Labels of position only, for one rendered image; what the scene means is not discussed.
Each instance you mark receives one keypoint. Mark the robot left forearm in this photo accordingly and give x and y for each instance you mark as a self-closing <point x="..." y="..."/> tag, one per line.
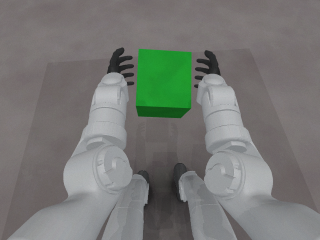
<point x="107" y="116"/>

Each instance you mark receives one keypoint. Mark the robot left upper arm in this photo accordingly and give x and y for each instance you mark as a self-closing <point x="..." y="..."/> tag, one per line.
<point x="94" y="180"/>

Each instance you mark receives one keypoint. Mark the robot left hand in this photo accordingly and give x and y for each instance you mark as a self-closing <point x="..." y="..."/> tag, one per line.
<point x="115" y="62"/>

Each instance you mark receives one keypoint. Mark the robot right upper arm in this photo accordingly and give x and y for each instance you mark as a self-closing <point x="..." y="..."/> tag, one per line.
<point x="242" y="184"/>

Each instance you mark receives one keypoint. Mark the robot right forearm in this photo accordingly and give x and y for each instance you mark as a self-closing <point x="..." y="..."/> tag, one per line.
<point x="222" y="118"/>

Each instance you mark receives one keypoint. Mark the carton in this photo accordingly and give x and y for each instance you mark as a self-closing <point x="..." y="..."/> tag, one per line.
<point x="164" y="83"/>

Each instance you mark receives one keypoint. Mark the robot right hand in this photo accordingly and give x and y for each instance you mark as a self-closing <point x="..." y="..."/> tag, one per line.
<point x="211" y="63"/>

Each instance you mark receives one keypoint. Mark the left robot thigh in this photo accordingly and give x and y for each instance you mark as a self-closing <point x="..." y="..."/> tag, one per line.
<point x="126" y="221"/>

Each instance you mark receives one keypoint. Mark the right robot shin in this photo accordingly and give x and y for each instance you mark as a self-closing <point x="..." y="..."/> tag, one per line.
<point x="188" y="173"/>

